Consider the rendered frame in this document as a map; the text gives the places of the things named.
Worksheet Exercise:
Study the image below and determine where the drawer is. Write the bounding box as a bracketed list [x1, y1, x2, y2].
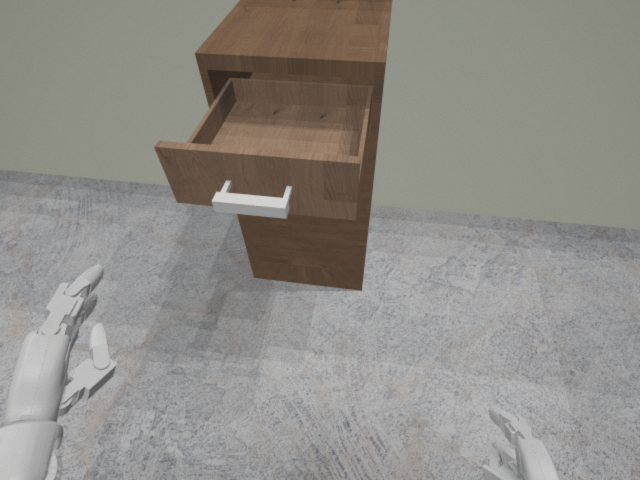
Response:
[154, 78, 373, 220]

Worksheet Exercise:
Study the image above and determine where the robot left forearm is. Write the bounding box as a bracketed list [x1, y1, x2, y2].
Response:
[0, 420, 63, 480]

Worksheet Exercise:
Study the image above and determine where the right robot hand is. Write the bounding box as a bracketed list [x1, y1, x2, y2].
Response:
[483, 406, 561, 480]

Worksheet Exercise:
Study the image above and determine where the cabinet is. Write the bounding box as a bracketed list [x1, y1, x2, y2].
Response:
[195, 0, 392, 291]

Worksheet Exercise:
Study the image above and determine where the left robot hand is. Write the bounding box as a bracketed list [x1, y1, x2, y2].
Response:
[3, 264, 117, 426]

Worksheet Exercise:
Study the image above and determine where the handle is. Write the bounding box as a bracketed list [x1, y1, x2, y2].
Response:
[212, 180, 292, 219]

